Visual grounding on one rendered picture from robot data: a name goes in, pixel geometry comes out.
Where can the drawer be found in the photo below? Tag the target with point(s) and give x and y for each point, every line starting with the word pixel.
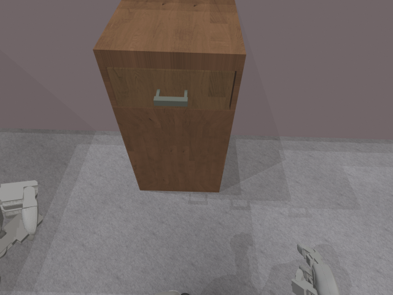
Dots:
pixel 206 89

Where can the handle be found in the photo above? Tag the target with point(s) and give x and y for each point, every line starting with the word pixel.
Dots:
pixel 170 100

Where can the cabinet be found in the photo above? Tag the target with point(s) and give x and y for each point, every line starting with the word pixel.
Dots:
pixel 174 149

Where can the left robot hand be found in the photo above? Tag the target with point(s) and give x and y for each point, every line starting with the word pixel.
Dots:
pixel 18 201

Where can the right robot hand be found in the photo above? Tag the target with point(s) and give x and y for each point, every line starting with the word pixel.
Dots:
pixel 319 281

